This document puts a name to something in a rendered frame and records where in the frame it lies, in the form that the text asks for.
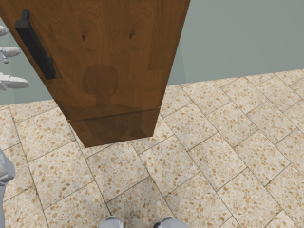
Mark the robot shin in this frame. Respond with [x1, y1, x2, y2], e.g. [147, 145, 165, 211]
[105, 216, 116, 220]
[161, 216, 173, 223]

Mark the robot right shin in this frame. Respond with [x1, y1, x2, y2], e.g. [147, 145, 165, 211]
[161, 216, 173, 223]

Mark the handle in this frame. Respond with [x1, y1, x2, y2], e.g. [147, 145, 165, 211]
[14, 9, 56, 80]

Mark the robot left shin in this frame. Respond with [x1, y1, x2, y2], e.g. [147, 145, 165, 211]
[105, 216, 116, 220]

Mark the robot left upper arm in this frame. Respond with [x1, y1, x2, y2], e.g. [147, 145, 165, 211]
[0, 148, 16, 228]

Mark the robot left hand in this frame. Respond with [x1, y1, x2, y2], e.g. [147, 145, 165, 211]
[0, 26, 29, 91]

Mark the cupboard door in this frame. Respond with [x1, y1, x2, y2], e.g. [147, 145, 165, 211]
[0, 0, 186, 121]

